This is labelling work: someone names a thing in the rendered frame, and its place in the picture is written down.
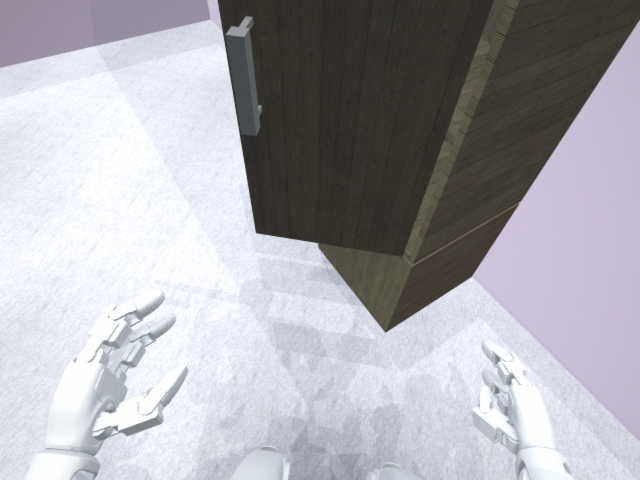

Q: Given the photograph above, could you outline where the left robot hand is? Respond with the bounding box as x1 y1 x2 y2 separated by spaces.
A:
44 290 188 456

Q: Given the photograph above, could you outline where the right robot hand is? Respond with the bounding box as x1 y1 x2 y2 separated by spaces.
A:
473 339 557 456

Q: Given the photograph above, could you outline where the cupboard door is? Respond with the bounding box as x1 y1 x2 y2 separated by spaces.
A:
218 0 494 257

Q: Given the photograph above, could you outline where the robot left forearm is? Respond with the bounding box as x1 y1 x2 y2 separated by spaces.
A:
25 449 101 480

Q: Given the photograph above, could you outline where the robot right forearm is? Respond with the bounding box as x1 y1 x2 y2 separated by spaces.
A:
515 447 575 480

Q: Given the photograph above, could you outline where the handle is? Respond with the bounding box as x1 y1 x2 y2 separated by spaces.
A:
226 16 262 136

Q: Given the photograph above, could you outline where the left robot thigh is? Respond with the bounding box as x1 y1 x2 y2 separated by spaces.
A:
228 450 291 480

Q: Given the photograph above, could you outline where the robot right shin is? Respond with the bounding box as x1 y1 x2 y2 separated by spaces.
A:
379 462 401 471

